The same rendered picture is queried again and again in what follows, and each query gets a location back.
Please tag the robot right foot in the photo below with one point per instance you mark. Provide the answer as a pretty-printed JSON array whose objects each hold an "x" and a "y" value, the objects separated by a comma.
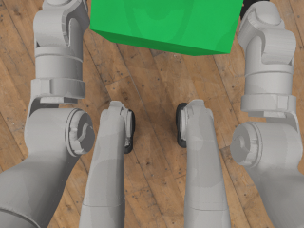
[{"x": 181, "y": 142}]

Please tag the left robot shin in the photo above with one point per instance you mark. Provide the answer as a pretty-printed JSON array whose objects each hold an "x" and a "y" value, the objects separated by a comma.
[{"x": 116, "y": 104}]

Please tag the right robot upper arm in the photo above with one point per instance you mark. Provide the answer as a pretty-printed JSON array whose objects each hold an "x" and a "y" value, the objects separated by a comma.
[{"x": 270, "y": 154}]

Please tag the carton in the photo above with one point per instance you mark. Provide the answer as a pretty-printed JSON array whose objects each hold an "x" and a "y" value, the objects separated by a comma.
[{"x": 189, "y": 27}]

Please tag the left robot forearm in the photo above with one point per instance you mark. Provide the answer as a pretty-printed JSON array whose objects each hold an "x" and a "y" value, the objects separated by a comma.
[{"x": 59, "y": 54}]

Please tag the right robot forearm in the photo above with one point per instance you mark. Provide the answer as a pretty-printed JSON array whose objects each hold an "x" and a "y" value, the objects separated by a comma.
[{"x": 269, "y": 53}]

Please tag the robot right hand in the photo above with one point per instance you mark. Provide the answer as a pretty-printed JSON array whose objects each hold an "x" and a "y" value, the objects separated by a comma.
[{"x": 247, "y": 4}]

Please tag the left robot upper arm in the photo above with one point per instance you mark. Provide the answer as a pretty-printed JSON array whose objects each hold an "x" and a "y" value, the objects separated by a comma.
[{"x": 31, "y": 191}]

